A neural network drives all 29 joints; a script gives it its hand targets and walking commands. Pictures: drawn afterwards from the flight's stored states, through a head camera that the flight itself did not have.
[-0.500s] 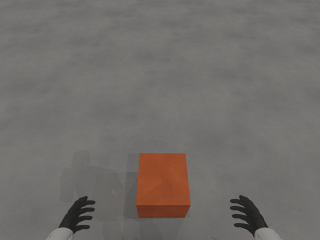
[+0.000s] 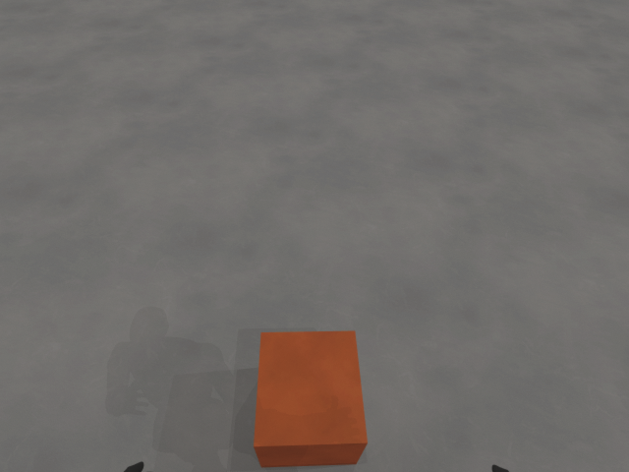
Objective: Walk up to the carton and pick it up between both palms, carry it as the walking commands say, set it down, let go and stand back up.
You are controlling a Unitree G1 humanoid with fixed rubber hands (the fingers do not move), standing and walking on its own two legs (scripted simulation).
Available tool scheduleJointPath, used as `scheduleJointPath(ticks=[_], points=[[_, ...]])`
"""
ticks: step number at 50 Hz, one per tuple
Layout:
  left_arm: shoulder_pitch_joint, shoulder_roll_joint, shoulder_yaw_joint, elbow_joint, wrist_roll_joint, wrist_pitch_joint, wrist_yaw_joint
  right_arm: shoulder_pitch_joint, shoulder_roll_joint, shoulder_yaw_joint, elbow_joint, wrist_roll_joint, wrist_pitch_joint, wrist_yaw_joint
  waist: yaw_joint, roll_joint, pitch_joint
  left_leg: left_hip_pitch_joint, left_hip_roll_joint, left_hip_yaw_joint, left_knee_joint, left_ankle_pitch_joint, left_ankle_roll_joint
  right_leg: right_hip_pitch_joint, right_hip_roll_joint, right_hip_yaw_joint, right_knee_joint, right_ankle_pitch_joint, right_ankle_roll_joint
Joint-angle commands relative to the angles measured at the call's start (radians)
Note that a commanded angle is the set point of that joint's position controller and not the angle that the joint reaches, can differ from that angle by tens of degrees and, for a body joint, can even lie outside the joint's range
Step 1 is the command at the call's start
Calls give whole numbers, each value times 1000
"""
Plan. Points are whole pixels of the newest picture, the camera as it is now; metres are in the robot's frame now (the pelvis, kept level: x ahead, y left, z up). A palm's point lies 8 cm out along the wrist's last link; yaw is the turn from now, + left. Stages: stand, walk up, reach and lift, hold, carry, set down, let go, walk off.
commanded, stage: stand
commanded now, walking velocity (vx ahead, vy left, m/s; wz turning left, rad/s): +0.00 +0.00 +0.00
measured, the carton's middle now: (308, 398) +0.42 +0.00 -0.65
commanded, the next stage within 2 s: none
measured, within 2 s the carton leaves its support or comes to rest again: neither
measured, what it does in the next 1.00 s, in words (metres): stands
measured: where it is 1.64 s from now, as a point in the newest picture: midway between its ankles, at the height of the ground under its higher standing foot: outside the picture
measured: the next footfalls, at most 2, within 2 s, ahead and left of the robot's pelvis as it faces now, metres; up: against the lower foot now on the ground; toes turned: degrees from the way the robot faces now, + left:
none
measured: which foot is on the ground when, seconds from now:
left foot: down 0.00-1.00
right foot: down 0.00-1.00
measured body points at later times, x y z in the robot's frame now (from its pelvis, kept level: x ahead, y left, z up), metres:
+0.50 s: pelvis +0.04 -0.01 +0.00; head +0.02 -0.02 +0.45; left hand +0.04 +0.23 -0.14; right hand +0.01 -0.26 -0.15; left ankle -0.06 +0.13 -0.72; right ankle -0.08 -0.09 -0.73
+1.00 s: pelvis +0.05 -0.01 +0.01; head +0.09 -0.02 +0.45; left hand -0.03 +0.21 -0.14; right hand -0.02 -0.21 -0.15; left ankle -0.05 +0.13 -0.71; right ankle -0.08 -0.09 -0.72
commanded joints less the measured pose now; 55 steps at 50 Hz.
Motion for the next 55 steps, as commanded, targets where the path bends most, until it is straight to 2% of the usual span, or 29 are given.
scheduleJointPath(ticks=[1, 5, 7, 9, 10, 11, 12, 16, 18, 20, 22, 26, 27, 28, 29, 33, 36, 38, 40, 41, 42, 44, 45, 47, 48, 49, 51, 53, 55], points=[[66, 117, 23, 13, 0, -18, 35, 50, -116, -27, -12, 1, -11, -26, 2, 98, -143, 163, 80, 5, 61, 817, 42, 12, -122, 41, 84, 799, 19], [5, 86, 10, 43, 17, 15, 27, 29, -87, -11, 47, -3, 12, -2, 4, -6, 194, -140, 84, -72, -121, 69, 32, -137, -140, 91, -88, 194, 8], [57, 65, -4, 66, 29, 32, 28, 119, -52, -6, 81, -2, 31, -6, -5, 24, 307, -142, 70, -47, -120, -27, 21, -240, -147, 146, -171, -58, 7], [129, 61, -4, 97, 18, 27, 22, 127, -48, -1, 85, -8, 16, 1, 6, -8, 286, -43, 90, -65, -113, 74, 27, -243, -119, 98, -135, 88, 13], [180, 45, -11, 121, 17, 10, 30, 178, -52, -2, 102, -14, 6, -9, -6, -95, 161, -6, 82, -58, -48, 269, 42, -140, -133, 79, -93, 454, 13], [185, 113, 12, 112, 2, -17, 32, 176, -53, 2, 111, -2, -7, -28, 13, -57, -26, 139, 97, -25, 27, 665, 40, -55, -147, 107, -11, 858, -11], [160, 88, 5, 132, -24, -29, 35, 183, -50, 5, 135, 27, -20, -28, -17, -60, -139, 181, 100, -10, 78, 778, 35, -8, -137, 88, 33, 947, -13], [96, 64, -11, 152, -27, -2, 45, 131, -97, 1, 173, 26, -2, -30, 11, 19, -174, 155, 78, -3, 70, 748, 33, 93, -125, 51, 59, 880, 1], [81, 34, -20, 176, -8, 12, 55, 124, -91, 2, 182, 21, 1, -23, -7, 40, -69, 32, 66, 1, -11, 407, 29, 89, -150, 88, -3, 776, -9], [129, 35, -28, 199, 3, 26, 46, 135, -14, 28, 223, 9, 27, -13, 8, 13, 133, -82, 60, -26, -92, 157, 28, -17, -161, 122, -44, 569, -13], [173, 30, -23, 234, 8, 29, 36, 170, 39, 33, 246, -6, 50, -16, -3, 106, 224, -28, 58, -13, -118, 120, 18, -165, -156, 134, -103, 271, -13], [260, 89, -8, 253, 16, -14, 50, 224, 10, 34, 254, -6, 6, -26, 16, -58, 44, 115, 74, 22, 36, 674, 43, 3, -144, 40, 16, 925, -6], [303, 91, -12, 283, 2, -4, 59, 216, -11, 35, 256, 12, -2, -33, 22, -87, -53, 105, 73, 22, 64, 671, 36, 102, -146, 49, 48, 1083, -16], [293, 124, -7, 287, -9, -7, 71, 263, -67, 16, 282, 25, -3, -44, 9, -219, -134, 122, 42, 69, 110, 596, 32, 146, -158, 87, 75, 1342, -29], [240, 69, -27, 294, -12, -1, 67, 225, -68, 14, 292, 36, -2, -40, -1, -137, -147, 94, 28, 74, 83, 462, 24, 190, -166, 116, 59, 1444, -27], [168, -5, -46, 302, -6, 20, 62, 146, 19, 45, 290, 21, 21, -20, 7, -26, 69, -87, 39, 38, -17, 194, 35, 128, -168, 92, 27, 1059, -28], [184, -28, -44, 318, -15, 8, 37, 261, 95, 70, 343, 8, 25, -18, -12, 28, 303, 26, 65, 14, -94, 396, 39, -202, -152, 82, -39, 610, -24], [320, -33, -51, 378, -5, 12, 33, 242, 66, 61, 345, 5, 26, -13, 36, 125, 307, 82, 125, -29, -89, 484, 47, -254, -131, 93, -124, 309, -17], [286, -15, -42, 367, -7, -9, 35, 306, 80, 61, 362, 9, 18, -16, -7, 104, 232, 156, 112, -18, -48, 583, 40, -220, -132, 76, -113, 444, 5], [323, 26, -33, 362, -7, -20, 35, 276, 57, 57, 353, 13, 19, -20, 28, 116, 145, 169, 115, -8, -34, 661, 46, -139, -122, 73, -120, 508, -5], [309, 54, -28, 363, -5, -24, 44, 305, 46, 61, 350, 12, 6, -25, -2, 3, 107, 191, 100, 16, 16, 677, 44, -89, -122, 41, -55, 727, -4], [325, 69, -25, 357, -8, -35, 55, 260, -48, 36, 346, 8, -5, -38, 24, 15, -109, 185, 71, 75, 110, 765, 49, 139, -148, 23, 45, 1112, -2], [355, 91, -25, 381, -19, -29, 67, 281, -23, 39, 337, 37, -15, -33, 0, -72, -224, 159, 58, 67, 153, 747, 47, 269, -139, 33, 110, 1309, -20], [303, 45, -48, 368, -29, -18, 73, 249, -1, 41, 352, 53, -12, -28, 0, -120, -275, 76, 7, 117, 142, 364, 21, 343, -184, 100, 120, 1653, -52], [214, -28, -49, 353, -26, -14, 64, 216, 9, 38, 370, 59, 9, -33, 3, -145, -227, 0, -27, 141, 167, 43, 15, 346, -215, 139, 58, 1644, -40], [189, -13, -49, 350, -13, -9, 72, 183, 20, 41, 365, 53, 15, -32, -11, -164, -127, -61, -11, 113, 137, -40, 24, 314, -210, 129, 48, 1663, -46], [57, -20, -52, 313, -13, 7, 76, 211, 95, 58, 378, 24, 24, -37, -51, -98, 155, -8, 13, 83, -74, 197, 23, 4, -183, 46, 60, 1302, -42], [207, -28, -48, 358, -18, 14, 66, 240, 55, 46, 391, -8, 31, -39, -1, 139, 343, 77, 130, -8, -33, 783, 66, -240, -132, 18, 83, 537, -25], [311, -99, -71, 409, -22, 36, 54, 275, 64, 55, 410, 7, 41, -32, 33, 60, 397, 38, 178, -25, -82, 686, 77, -265, -130, 46, -77, 158, -39]])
